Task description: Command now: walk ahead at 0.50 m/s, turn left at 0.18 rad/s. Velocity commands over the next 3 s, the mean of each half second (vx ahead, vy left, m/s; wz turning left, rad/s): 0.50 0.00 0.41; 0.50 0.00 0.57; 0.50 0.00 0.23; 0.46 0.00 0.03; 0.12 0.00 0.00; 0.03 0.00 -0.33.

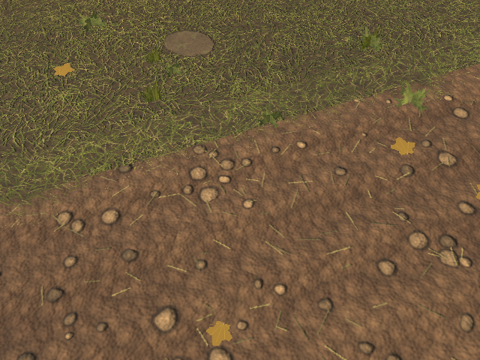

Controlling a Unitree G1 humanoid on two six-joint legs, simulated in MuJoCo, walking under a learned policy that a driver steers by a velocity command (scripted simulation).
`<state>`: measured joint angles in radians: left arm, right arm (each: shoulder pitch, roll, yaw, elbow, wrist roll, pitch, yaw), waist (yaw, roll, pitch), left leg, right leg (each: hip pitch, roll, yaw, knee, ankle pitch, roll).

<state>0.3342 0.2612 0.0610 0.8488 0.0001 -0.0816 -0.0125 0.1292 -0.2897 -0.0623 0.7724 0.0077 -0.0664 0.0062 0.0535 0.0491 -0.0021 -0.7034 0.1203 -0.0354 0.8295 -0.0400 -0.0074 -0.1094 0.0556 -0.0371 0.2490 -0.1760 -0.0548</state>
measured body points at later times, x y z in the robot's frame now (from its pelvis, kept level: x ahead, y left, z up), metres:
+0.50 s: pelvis +0.27 +0.09 +0.00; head +0.30 +0.11 +0.45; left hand +0.39 +0.39 -0.10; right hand +0.41 -0.16 -0.11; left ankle +0.25 +0.16 -0.75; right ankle +0.43 -0.07 -0.68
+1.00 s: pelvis +0.54 +0.13 +0.00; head +0.56 +0.14 +0.45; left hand +0.43 +0.40 -0.12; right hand +0.83 -0.01 -0.09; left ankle +0.53 +0.31 -0.67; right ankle +0.57 +0.02 -0.75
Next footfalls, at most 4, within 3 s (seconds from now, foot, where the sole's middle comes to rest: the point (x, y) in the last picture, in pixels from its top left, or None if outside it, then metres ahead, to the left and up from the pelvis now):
0.22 left None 0.29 0.16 -0.79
0.72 right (257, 322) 0.60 0.04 -0.79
1.22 left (133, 292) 0.68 0.42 -0.79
1.76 right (155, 193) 1.07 0.42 -0.79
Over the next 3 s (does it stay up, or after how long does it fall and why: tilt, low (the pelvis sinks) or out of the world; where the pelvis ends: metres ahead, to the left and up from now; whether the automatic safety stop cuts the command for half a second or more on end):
stays up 1.08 0.51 -0.03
